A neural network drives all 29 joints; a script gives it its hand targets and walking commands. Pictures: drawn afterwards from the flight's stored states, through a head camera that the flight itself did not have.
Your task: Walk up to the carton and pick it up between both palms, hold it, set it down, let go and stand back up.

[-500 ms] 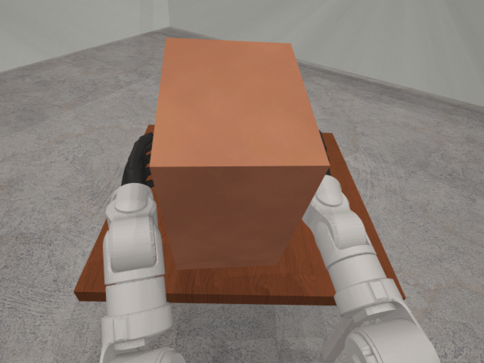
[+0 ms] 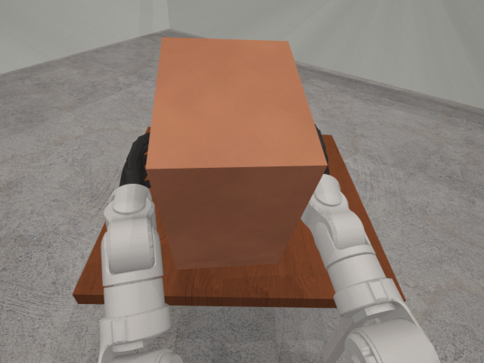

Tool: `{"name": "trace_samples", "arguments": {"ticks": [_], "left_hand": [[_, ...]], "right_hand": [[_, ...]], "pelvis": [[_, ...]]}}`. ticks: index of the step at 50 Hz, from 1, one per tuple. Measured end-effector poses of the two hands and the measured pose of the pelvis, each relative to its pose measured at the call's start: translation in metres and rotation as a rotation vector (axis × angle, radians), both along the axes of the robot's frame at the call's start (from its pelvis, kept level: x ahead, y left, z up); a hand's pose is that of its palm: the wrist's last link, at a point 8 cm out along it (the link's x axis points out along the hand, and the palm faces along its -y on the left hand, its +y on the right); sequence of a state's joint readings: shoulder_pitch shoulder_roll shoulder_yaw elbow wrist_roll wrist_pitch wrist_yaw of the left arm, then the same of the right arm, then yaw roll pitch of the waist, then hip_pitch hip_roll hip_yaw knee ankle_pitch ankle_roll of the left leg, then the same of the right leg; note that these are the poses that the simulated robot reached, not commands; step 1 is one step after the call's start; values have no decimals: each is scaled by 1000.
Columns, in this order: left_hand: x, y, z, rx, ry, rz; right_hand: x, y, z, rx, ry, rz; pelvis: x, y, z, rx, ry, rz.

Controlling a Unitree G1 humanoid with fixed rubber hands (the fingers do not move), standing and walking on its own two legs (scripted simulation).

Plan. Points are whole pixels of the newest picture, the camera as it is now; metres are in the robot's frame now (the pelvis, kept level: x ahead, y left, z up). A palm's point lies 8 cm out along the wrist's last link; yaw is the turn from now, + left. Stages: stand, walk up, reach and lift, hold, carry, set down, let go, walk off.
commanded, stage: hold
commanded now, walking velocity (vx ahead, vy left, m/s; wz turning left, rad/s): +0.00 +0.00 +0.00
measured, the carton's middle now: (227, 165) +0.37 +0.00 +0.18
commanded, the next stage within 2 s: none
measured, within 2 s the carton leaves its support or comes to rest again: neither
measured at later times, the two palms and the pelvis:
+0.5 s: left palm (137, 187) +0.34 +0.14 +0.18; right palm (314, 173) +0.35 -0.13 +0.18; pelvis +0.00 +0.00 +0.00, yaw +0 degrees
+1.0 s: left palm (137, 187) +0.34 +0.14 +0.17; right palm (313, 172) +0.35 -0.13 +0.18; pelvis +0.00 +0.00 +0.00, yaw +0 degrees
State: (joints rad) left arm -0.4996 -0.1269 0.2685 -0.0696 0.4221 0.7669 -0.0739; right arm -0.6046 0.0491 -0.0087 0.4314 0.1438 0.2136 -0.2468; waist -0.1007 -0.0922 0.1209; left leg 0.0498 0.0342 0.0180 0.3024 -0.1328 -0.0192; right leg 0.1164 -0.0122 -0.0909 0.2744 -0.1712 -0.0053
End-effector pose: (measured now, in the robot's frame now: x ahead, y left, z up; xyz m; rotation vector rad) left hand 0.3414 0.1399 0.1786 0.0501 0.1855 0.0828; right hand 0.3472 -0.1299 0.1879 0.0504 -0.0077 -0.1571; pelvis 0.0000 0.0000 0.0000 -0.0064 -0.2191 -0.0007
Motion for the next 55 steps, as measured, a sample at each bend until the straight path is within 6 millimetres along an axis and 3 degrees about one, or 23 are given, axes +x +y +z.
{"name": "trace_samples", "arguments": {"ticks": [8,19,55], "left_hand": [[2,2,-6,6,37,5],[-2,-2,-3,-3,12,-7],[2,0,-3,-2,17,2]], "right_hand": [[3,2,-9,-8,35,8],[-4,-2,-4,1,8,-3],[2,0,-3,-3,9,5]], "pelvis": [[-1,0,0,2,1,1],[-2,1,0,0,1,0],[0,1,0,0,1,-2]]}}
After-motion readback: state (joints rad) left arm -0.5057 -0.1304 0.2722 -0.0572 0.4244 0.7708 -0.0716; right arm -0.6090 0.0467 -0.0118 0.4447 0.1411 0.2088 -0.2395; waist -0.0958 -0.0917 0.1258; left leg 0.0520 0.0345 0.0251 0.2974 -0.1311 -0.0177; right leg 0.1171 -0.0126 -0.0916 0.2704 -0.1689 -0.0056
